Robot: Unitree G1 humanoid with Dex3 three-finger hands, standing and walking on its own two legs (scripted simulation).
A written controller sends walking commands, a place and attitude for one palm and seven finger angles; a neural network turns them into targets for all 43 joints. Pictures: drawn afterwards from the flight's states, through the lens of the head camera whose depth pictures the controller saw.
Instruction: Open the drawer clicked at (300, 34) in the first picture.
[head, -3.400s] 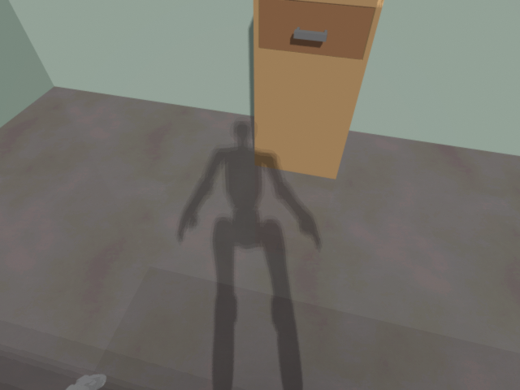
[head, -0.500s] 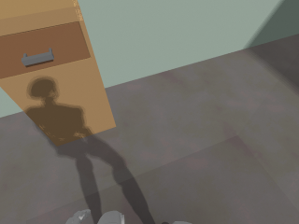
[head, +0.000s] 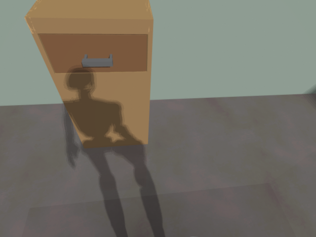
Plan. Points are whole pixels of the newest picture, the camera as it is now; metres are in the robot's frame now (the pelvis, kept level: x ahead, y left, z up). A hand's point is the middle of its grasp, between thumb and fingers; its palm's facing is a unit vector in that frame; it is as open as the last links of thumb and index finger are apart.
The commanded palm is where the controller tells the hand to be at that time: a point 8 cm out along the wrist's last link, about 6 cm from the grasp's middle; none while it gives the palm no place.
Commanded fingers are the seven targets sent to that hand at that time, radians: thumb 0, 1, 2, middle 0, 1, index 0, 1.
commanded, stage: turn to face it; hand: left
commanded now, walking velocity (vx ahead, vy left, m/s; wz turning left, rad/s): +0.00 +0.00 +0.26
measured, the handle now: (98, 59) +0.76 +0.30 -0.01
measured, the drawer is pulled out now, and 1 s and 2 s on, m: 0.00 0.00 0.00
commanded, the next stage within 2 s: take the last steps up to it in 0.20 s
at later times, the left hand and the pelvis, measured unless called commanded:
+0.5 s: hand out of the picture -0.03 +0.11 -0.15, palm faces +0.23 -0.94 -0.23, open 7.3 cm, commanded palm none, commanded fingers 0.00 0.90 0.90 -0.20 -0.30 -0.20 -0.30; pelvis -0.01 -0.07 +0.01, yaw +10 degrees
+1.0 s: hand out of the picture +0.03 +0.19 -0.18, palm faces +0.23 -0.96 -0.15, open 7.4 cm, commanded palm none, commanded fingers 0.00 0.90 0.90 -0.20 -0.30 -0.20 -0.30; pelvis +0.07 +0.01 +0.00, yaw +10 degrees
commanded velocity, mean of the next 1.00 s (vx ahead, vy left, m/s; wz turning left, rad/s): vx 0.22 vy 0.00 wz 0.07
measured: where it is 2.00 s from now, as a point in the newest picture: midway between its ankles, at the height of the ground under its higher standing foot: (152, 229)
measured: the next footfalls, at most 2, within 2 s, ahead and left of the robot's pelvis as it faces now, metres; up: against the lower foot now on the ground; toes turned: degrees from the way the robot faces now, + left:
right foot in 0.24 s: +0.04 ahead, -0.15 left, +0.00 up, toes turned +1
left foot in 0.74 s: +0.03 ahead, +0.10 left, +0.00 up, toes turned +20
